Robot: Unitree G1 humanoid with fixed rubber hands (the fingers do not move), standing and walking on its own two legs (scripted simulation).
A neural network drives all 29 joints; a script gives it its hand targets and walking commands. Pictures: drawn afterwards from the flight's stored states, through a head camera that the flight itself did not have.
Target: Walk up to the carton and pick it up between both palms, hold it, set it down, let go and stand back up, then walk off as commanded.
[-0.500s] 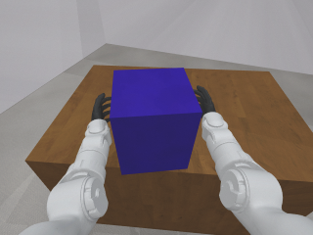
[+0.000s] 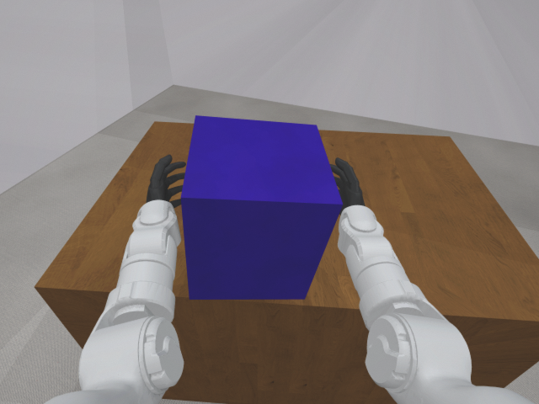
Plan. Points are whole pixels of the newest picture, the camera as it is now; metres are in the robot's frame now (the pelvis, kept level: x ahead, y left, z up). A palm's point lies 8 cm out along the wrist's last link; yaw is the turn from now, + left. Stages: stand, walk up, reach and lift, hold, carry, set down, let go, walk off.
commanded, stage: reach and lift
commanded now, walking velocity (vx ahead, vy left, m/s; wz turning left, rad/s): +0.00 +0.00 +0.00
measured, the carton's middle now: (253, 212) +0.42 +0.08 +0.09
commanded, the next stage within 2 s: hold in 1.84 s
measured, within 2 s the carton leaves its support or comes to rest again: neither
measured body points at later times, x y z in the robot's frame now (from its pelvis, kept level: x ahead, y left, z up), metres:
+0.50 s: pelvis -0.02 +0.00 +0.00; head -0.09 +0.02 +0.44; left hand +0.36 +0.21 +0.16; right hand +0.38 -0.09 +0.16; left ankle +0.03 +0.15 -0.74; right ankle +0.00 -0.10 -0.74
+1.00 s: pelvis -0.02 +0.00 +0.00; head -0.09 +0.02 +0.44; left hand +0.36 +0.21 +0.18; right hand +0.38 -0.09 +0.18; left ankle +0.03 +0.15 -0.74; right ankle +0.00 -0.10 -0.74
